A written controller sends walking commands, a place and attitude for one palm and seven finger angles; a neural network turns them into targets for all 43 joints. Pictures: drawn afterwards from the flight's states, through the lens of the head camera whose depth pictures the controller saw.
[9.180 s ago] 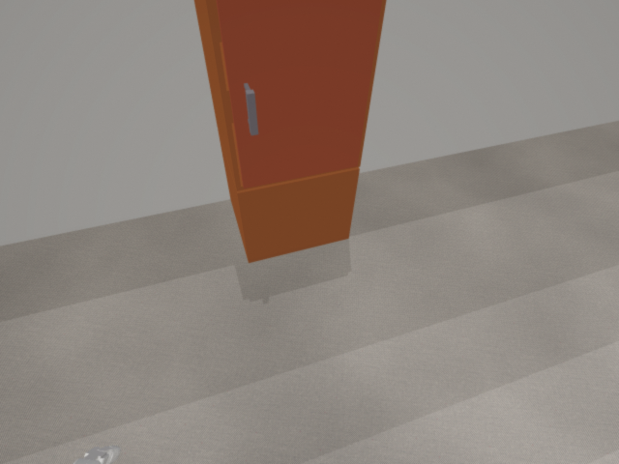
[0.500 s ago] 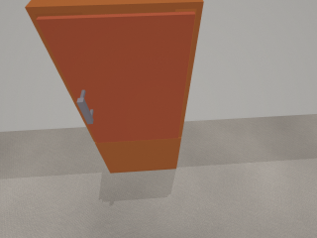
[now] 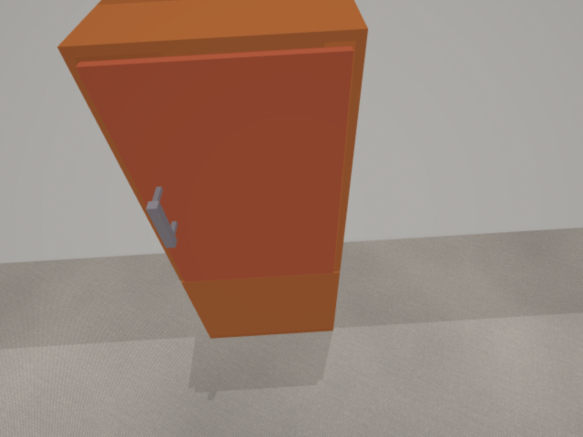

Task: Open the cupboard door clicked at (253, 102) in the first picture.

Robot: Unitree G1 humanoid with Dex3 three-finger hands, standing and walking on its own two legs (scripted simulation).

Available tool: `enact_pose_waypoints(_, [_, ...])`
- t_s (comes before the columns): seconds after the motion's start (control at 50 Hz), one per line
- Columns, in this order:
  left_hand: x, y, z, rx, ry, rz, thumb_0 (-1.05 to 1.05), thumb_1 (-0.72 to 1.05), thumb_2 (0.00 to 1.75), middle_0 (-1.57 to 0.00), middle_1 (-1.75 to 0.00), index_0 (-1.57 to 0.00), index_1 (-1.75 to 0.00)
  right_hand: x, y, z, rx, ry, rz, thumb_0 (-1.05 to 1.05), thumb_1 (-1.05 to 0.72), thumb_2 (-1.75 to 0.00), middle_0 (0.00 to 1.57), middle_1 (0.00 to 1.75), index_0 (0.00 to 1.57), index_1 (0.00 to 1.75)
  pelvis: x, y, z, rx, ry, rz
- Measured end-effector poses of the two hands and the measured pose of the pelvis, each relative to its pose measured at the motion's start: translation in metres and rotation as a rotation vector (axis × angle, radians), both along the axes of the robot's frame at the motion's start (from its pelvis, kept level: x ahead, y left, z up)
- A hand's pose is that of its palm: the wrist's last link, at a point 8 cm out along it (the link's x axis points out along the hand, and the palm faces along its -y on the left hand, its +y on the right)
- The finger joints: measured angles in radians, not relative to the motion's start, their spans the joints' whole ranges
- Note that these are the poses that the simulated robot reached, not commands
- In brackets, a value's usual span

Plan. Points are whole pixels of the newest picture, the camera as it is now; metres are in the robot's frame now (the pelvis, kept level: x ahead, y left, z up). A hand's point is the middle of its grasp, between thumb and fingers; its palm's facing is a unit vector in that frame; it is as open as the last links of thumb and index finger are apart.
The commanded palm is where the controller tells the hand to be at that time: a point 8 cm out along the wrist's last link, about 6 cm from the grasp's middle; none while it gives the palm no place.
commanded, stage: come to a stop and stand still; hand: left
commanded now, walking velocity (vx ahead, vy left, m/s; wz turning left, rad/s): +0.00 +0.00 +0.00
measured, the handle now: (164, 217) +0.52 +0.29 -0.05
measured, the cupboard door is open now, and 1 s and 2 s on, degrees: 0 0 0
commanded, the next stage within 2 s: look again from close up in 1.40 s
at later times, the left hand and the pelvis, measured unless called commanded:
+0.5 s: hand out of the picture -0.08 +0.21 -0.18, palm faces +0.04 -0.99 -0.16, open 7.4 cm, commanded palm none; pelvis -0.06 +0.04 +0.00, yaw +1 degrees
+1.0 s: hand out of the picture -0.07 +0.19 -0.17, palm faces +0.04 -0.99 -0.14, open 7.4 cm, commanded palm none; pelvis -0.05 +0.04 +0.01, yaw +1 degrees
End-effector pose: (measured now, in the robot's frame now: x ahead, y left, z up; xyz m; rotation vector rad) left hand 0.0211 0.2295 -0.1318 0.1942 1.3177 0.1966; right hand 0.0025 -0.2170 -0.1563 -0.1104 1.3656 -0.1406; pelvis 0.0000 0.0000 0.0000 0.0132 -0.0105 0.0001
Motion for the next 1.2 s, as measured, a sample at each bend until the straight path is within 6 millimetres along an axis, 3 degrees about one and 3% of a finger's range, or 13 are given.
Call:
enact_pose_waypoints(0.14, [-0.019,-0.002,-0.002,-0.006,0.011,0.009,0.0,0.92,0.89,-0.2,-0.3,-0.2,-0.3,-0.01,0.0,0.005,-0.003,0.025,0.007,0.01,-0.91,-0.89,0.2,0.3,0.2,0.3,-0.011,0.0,0.002,-0.012,-0.002,0.006])
enact_pose_waypoints(0.24, [-0.05,0.0,-0.011,-0.045,0.028,-0.002,0.0,0.91,0.89,-0.2,-0.3,-0.2,-0.3,-0.006,-0.002,0.016,-0.052,-0.048,0.014,0.01,-0.92,-0.89,0.2,0.3,0.2,0.3,-0.03,0.012,0.001,-0.027,-0.02,0.013])
enact_pose_waypoints(0.32, [-0.073,0.008,-0.02,-0.08,0.059,0.018,0.0,0.91,0.89,-0.2,-0.3,-0.2,-0.3,-0.007,0.009,0.02,-0.07,-0.094,0.037,0.01,-0.91,-0.89,0.19,0.3,0.2,0.3,-0.04,0.025,-0.002,-0.034,-0.048,0.016])
enact_pose_waypoints(0.44, [-0.098,0.02,-0.017,-0.098,0.074,0.025,0.0,0.91,0.89,-0.2,-0.3,-0.2,-0.3,-0.021,0.027,0.025,-0.061,-0.099,0.05,0.01,-0.93,-0.89,0.2,0.3,0.2,0.3,-0.052,0.04,0.002,-0.024,-0.034,0.016])
enact_pose_waypoints(0.64, [-0.129,0.034,-0.011,-0.084,0.131,0.043,0.0,0.91,0.89,-0.19,-0.3,-0.19,-0.3,-0.05,0.044,0.022,-0.036,-0.035,0.04,0.01,-0.92,-0.89,0.2,0.3,0.2,0.3,-0.058,0.05,0.005,-0.017,-0.018,0.018])
enact_pose_waypoints(0.86, [-0.119,0.024,-0.01,-0.095,0.127,0.034,0.0,0.91,0.89,-0.19,-0.3,-0.19,-0.3,-0.066,0.052,0.018,-0.004,0.022,0.016,0.01,-0.9,-0.89,0.2,0.3,0.2,0.3,-0.056,0.046,0.006,-0.014,-0.009,0.014])
enact_pose_waypoints(1.04, [-0.091,0.01,-0.013,-0.115,0.077,0.015,0.0,0.91,0.89,-0.19,-0.3,-0.19,-0.3,-0.064,0.049,0.018,-0.004,0.033,0.005,0.01,-0.91,-0.89,0.2,0.3,0.2,0.3,-0.049,0.04,0.006,-0.013,-0.01,0.012])
enact_pose_waypoints(1.2, [-0.08,0.01,-0.013,-0.107,0.071,0.015,0.01,0.92,0.89,-0.19,-0.3,-0.19,-0.3,-0.058,0.043,0.019,-0.012,0.036,0.002,0.01,-0.91,-0.89,0.2,0.3,0.2,0.3,-0.043,0.036,0.006,-0.014,-0.009,0.012])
